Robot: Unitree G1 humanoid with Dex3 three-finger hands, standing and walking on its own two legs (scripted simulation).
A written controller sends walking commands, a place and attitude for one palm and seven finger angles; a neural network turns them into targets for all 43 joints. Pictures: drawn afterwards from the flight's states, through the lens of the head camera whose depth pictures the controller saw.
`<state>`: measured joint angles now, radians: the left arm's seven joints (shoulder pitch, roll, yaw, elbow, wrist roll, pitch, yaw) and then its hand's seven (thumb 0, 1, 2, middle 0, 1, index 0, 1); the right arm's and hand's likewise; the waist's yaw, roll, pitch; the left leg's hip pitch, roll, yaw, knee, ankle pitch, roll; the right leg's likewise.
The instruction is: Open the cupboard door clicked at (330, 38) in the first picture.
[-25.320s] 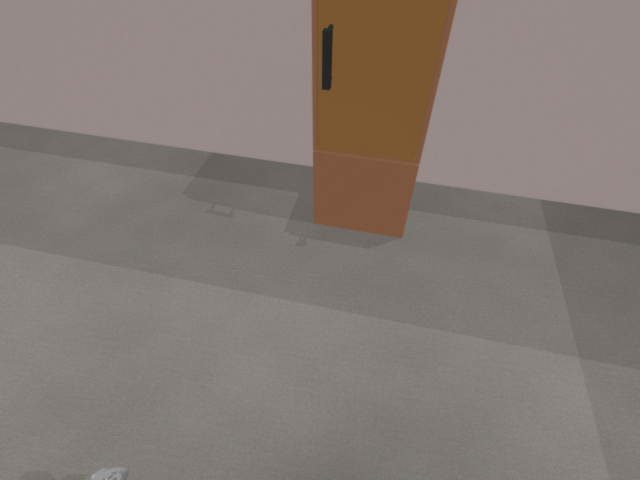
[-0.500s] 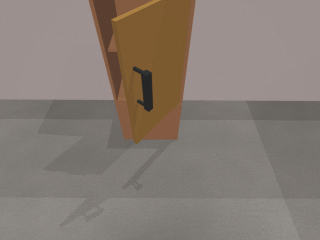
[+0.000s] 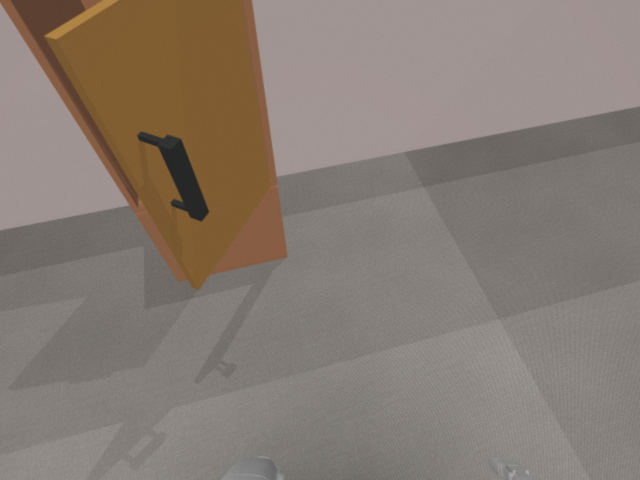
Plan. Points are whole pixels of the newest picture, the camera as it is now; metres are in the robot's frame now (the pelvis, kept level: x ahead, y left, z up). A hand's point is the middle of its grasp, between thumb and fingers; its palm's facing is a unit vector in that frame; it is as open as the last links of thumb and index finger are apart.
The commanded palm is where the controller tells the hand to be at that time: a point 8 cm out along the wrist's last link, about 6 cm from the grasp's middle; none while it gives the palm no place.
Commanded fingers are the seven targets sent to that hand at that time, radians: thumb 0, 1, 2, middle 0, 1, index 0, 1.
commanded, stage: walk to a spot facing it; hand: left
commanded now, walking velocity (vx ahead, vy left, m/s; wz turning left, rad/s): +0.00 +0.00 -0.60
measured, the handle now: (174, 178) +0.53 +0.29 +0.00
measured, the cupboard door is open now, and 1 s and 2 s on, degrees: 51 51 51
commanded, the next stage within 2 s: none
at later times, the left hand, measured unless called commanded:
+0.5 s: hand (221, 457) +0.15 +0.16 -0.16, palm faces -0.26 -0.92 -0.29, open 7.4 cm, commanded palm none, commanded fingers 0.00 0.90 0.90 -0.20 -0.30 -0.20 -0.30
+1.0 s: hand (321, 384) +0.27 +0.03 -0.16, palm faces -0.59 -0.77 -0.24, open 7.4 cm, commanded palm none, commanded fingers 0.00 0.90 0.90 -0.20 -0.30 -0.20 -0.30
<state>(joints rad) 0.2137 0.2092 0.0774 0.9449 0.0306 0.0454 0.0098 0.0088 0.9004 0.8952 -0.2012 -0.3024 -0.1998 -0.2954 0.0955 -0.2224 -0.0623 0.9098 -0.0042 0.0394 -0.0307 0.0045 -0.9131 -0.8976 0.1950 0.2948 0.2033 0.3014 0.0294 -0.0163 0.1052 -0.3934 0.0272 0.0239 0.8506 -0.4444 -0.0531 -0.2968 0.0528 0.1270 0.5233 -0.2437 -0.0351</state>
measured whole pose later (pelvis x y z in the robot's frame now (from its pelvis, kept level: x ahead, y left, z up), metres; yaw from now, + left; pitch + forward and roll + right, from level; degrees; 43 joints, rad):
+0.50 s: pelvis +0.00 -0.02 -0.01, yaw -17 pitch +0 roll +1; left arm 0.15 0.24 0.07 0.89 0.03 0.04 0.00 0.01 0.90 0.90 -0.20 -0.30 -0.20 -0.30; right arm 0.18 -0.27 -0.06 0.92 -0.01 0.06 -0.03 0.01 -0.91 -0.90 0.20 0.30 0.21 0.30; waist 0.00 0.02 0.14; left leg -0.44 0.08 0.04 1.07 -0.50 -0.07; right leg -0.33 0.02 0.02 0.61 -0.28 -0.03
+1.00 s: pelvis +0.04 -0.07 -0.02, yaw -37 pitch +1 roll +0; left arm 0.13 0.25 0.08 0.89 0.03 0.01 -0.06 0.01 0.90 0.90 -0.20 -0.30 -0.20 -0.29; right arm 0.38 -0.23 -0.04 0.96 -0.03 0.00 0.00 0.00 -0.91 -0.90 0.20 0.30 0.21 0.30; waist -0.02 0.02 0.06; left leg -0.23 0.20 0.18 0.72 -0.46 -0.08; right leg -0.35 -0.04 -0.08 0.60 -0.30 -0.03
